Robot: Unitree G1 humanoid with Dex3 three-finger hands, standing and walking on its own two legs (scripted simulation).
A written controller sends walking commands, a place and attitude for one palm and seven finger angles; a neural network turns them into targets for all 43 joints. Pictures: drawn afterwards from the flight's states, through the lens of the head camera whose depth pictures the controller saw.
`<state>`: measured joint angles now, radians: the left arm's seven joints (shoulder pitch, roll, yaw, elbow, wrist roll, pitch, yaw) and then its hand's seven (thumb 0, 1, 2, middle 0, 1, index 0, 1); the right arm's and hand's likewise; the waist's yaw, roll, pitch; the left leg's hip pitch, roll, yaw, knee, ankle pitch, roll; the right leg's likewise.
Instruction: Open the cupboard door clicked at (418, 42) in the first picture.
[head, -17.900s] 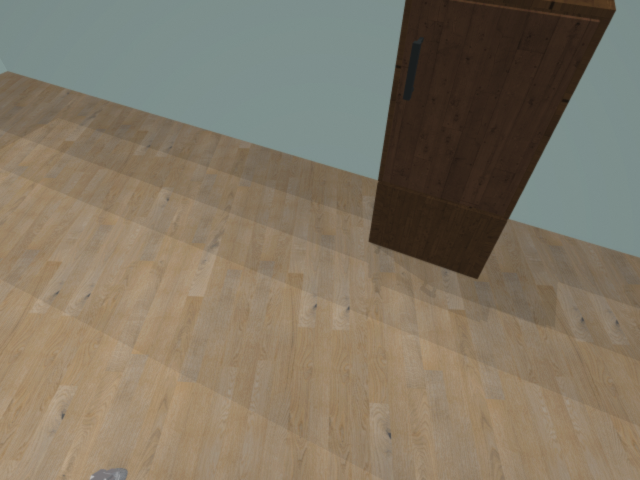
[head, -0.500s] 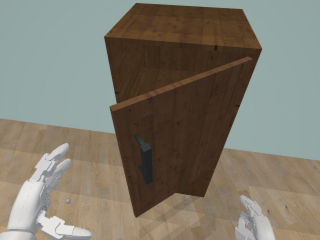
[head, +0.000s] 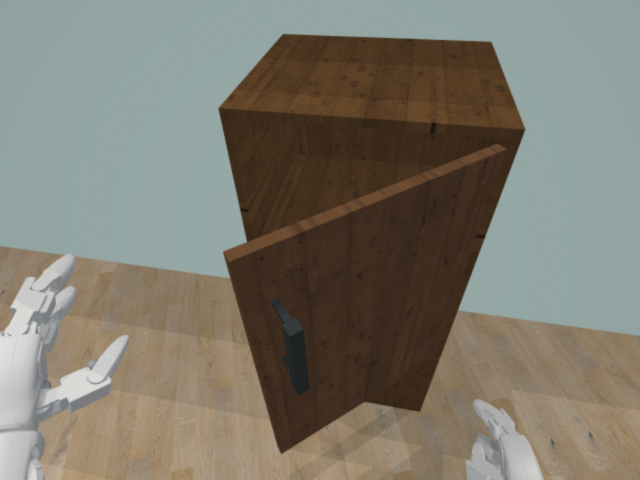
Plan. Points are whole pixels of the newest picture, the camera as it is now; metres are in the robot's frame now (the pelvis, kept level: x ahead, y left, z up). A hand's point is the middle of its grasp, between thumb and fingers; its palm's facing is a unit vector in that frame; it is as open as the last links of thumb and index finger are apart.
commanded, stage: draw the hand back to the body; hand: left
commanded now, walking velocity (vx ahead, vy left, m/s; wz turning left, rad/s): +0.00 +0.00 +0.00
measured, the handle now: (290, 348) +0.29 +0.08 +0.02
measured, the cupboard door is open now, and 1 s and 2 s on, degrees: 42 42 42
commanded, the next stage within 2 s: step back with the hand held close in 0.48 s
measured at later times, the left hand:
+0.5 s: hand (94, 355) +0.18 +0.24 +0.15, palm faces +0.43 -0.82 -0.39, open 7.5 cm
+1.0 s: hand (74, 375) +0.16 +0.25 +0.15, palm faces +0.35 -0.80 -0.48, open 7.4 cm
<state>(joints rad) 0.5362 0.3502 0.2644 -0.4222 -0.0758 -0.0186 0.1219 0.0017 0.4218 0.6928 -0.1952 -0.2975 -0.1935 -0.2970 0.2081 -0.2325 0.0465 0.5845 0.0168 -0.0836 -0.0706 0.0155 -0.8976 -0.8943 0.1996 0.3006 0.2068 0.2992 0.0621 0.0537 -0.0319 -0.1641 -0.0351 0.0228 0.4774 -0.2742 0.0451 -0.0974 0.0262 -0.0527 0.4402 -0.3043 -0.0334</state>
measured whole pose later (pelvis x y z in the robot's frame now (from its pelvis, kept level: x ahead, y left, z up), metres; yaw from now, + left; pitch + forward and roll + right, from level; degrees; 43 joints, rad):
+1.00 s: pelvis -0.04 +0.00 +0.00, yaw -1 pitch +0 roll -1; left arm 0.56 0.42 0.37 -0.46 -0.07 -0.11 0.13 0.01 0.89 0.90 -0.22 -0.30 -0.21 -0.30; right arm 0.18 -0.25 -0.02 0.56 0.03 0.03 -0.08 0.01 -0.90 -0.89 0.20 0.30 0.20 0.30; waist 0.00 0.03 0.01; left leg -0.26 -0.01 0.04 0.47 -0.20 0.04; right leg -0.21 0.05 -0.04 0.44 -0.22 -0.04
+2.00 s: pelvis -0.23 +0.02 +0.00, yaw -1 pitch +4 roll -4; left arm 0.50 0.47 0.43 -0.61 -0.08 -0.19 0.15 0.01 0.89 0.90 -0.21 -0.30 -0.21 -0.30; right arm 0.13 -0.12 0.03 0.62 -0.03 -0.12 -0.03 0.01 -0.90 -0.89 0.20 0.30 0.21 0.30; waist -0.01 -0.03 -0.02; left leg -0.47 0.07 0.04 0.28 0.10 0.03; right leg -0.18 0.08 -0.03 0.68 -0.54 -0.01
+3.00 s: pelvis -0.32 +0.02 -0.01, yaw -1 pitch -1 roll +0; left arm 0.24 0.20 -0.01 0.83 0.02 0.06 0.00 0.01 0.91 0.90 -0.20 -0.30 -0.20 -0.29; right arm 0.13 -0.24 0.02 0.91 -0.03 -0.01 0.00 0.01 -0.90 -0.89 0.20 0.30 0.21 0.30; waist -0.02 -0.02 0.01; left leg -0.32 -0.03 -0.01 0.51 -0.17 0.03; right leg -0.19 0.01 -0.04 0.53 -0.32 -0.02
